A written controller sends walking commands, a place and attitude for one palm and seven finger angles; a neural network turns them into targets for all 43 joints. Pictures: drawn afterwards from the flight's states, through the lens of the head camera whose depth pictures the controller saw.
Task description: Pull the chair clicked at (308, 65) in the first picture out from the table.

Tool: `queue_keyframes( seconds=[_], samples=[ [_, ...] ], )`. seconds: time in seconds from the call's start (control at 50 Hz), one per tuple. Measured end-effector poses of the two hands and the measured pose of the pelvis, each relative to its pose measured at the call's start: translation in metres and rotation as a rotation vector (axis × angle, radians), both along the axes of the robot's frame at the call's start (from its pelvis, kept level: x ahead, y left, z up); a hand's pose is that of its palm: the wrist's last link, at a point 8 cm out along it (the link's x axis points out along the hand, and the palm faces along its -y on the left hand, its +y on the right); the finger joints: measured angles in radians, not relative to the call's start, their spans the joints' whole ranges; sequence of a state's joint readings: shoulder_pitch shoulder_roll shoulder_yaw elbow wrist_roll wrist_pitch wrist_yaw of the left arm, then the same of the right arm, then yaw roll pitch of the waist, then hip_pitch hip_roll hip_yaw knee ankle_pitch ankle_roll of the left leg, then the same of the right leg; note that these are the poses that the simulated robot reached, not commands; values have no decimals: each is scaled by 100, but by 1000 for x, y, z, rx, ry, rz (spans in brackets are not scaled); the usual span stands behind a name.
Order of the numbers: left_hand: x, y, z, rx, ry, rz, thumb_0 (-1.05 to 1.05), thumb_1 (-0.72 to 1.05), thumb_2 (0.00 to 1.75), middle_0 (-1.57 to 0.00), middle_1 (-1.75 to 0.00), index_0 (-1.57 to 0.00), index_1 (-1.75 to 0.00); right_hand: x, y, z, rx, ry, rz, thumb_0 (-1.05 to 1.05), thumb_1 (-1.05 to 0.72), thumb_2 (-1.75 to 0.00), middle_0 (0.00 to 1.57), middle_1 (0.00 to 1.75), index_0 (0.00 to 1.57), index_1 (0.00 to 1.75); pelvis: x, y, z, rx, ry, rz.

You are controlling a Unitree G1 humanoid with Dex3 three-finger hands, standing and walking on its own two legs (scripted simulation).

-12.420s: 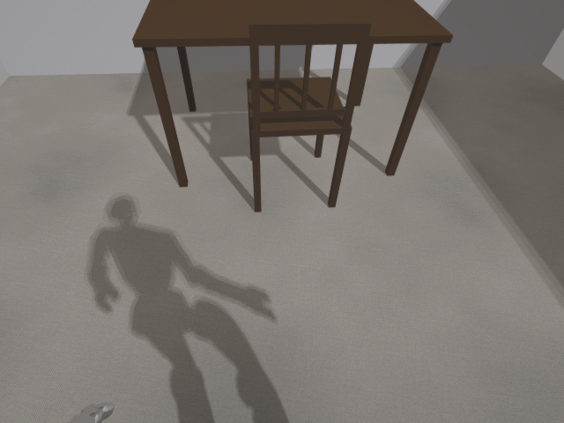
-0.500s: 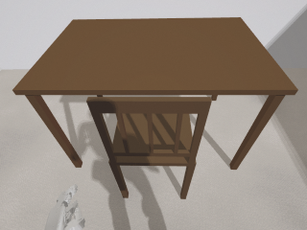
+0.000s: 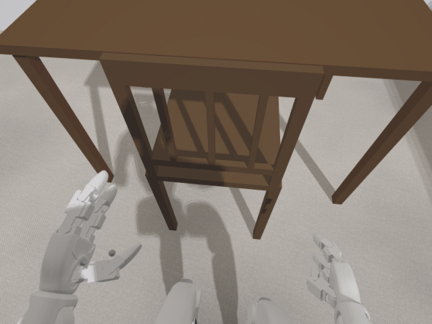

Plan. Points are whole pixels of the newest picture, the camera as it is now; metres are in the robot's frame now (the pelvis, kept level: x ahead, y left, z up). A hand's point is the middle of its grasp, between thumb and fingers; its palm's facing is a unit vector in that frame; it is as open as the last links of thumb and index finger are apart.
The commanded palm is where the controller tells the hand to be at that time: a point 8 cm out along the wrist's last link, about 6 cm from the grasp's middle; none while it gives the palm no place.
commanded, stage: raise the hand toward the chair's back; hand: left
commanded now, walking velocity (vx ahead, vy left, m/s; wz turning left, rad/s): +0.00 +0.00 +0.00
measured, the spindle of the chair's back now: (211, 131) +0.51 +0.07 +0.01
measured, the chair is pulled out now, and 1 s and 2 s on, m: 0.00 0.00 0.00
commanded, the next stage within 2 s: aim the fingers beside a spindle in 1.42 s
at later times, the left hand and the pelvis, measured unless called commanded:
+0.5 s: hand (100, 235) +0.24 +0.21 +0.06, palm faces -0.05 -1.00 -0.02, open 15.6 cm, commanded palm +0.22 +0.28 +0.07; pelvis +0.01 +0.04 +0.02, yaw -2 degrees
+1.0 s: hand (71, 212) +0.27 +0.26 +0.08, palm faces +0.00 -1.00 -0.07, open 16.9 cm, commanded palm +0.24 +0.31 +0.08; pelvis +0.02 +0.06 +0.03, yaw -1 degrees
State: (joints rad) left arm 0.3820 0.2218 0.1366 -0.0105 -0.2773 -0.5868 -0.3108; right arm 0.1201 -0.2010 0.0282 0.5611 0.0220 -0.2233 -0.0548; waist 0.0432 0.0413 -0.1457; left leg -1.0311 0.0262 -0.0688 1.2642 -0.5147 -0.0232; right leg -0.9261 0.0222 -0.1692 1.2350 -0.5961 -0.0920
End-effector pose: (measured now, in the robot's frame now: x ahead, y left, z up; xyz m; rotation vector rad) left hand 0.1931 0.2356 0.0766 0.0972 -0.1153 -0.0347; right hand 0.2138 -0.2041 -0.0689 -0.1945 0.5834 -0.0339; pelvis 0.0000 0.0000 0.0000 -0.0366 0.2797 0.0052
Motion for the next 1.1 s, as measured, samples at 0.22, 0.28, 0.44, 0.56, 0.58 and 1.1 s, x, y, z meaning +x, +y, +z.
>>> queue_keyframes(
  seconds=[0.22, 0.28, 0.44, 0.56, 0.58, 1.1],
  samples=[
    [23, 14, -8, -72, 260, 102, 0, 6, 53, -12, -17, -12, -16, -75, -27, 5, -15, 198, -234, 1, -91, -89, 20, 30, 20, 30, 14, 11, 27, 26, -10, -42],
    [18, 27, 2, -21, 173, 134, 0, -1, 50, -11, -16, -11, -15, -77, -34, 8, -61, 205, -221, 1, -91, -89, 20, 30, 20, 30, 14, 16, 27, 19, -1, -34],
    [27, 28, -26, -59, 211, -27, -1, -20, 42, -9, -13, -9, -12, -54, -29, 16, -117, 122, -187, 1, -91, -89, 20, 30, 20, 30, 8, 32, 18, -5, 10, -28],
    [29, 45, 2, -68, 132, 50, -1, -34, 36, -8, -10, -8, -10, -31, 1, 36, -79, 43, -147, 1, -91, -89, 20, 30, 20, 30, 12, 41, 28, -13, -14, -23],
    [30, 49, 5, -61, 119, 64, -1, -36, 35, -8, -10, -8, -10, -27, 7, 38, -72, 34, -132, 1, -91, -89, 20, 30, 20, 30, 12, 43, 29, -15, -16, -20],
    [56, 72, 0, -45, 215, 0, -2, -50, 30, -6, -8, -6, -8, -48, 16, 38, -91, 136, -118, 1, -90, -89, 20, 30, 21, 30, 18, 57, 38, -27, -21, -17]
  ],
)
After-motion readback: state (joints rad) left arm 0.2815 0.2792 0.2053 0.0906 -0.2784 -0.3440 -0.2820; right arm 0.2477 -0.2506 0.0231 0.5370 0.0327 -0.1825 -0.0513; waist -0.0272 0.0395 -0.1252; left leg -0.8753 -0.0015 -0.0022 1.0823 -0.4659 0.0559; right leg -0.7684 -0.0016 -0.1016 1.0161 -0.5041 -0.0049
